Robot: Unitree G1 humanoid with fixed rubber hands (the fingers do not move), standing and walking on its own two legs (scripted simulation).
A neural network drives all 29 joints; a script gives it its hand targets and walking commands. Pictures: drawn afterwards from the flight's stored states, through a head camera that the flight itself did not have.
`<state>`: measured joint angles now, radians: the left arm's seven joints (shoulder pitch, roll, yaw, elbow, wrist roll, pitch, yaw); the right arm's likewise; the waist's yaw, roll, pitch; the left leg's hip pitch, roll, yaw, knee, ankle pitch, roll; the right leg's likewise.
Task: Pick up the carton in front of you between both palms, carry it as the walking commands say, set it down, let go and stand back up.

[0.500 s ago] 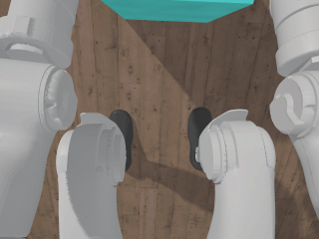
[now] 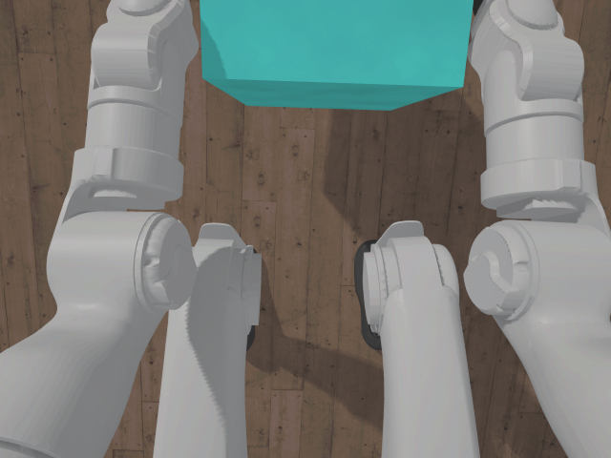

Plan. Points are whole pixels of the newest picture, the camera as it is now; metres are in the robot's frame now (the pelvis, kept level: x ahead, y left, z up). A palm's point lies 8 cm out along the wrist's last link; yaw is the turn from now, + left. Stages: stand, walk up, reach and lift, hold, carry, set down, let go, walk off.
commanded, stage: reach and lift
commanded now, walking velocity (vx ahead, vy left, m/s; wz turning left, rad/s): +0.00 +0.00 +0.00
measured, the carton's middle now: (328, 0) +0.57 -0.02 -0.18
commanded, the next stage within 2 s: none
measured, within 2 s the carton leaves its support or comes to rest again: neither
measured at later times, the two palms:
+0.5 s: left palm out of the picture +0.52 +0.13 +0.05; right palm out of the picture +0.51 -0.16 +0.06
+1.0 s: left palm out of the picture +0.46 +0.14 +0.22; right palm out of the picture +0.45 -0.16 +0.22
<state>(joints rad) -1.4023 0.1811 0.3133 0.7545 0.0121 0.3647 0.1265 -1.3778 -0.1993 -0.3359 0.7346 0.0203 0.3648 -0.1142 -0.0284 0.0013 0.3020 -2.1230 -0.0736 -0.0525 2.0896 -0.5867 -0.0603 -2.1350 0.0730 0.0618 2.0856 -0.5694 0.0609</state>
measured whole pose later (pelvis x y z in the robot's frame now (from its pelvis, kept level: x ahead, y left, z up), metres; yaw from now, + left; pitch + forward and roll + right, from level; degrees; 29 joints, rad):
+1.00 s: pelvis +0.05 +0.00 +0.24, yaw +0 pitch +30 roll +0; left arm -0.68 -0.12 0.43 0.57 0.25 0.40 0.02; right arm -0.68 0.10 -0.44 0.57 -0.25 0.41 0.00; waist -0.01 0.01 -0.22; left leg -1.32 -0.05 -0.07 1.22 -0.43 -0.02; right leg -1.32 0.04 0.07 1.21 -0.42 0.03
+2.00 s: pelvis +0.08 +0.00 +0.37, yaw +0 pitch -4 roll +0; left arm -0.34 -0.17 0.31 0.36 0.31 0.61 -0.03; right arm -0.34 0.17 -0.32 0.36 -0.31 0.62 0.03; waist 0.00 0.00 0.04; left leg -0.17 -0.01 -0.08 0.46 -0.22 -0.02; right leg -0.17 0.02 0.07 0.45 -0.21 0.01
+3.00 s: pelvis +0.09 +0.00 +0.37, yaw +0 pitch -8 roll +0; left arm -0.27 -0.15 0.22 0.21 0.27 0.76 -0.02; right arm -0.27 0.15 -0.22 0.21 -0.27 0.77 0.01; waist 0.00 0.00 0.05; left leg -0.05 -0.01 -0.08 0.38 -0.19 -0.01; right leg -0.05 0.01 0.07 0.38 -0.18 0.01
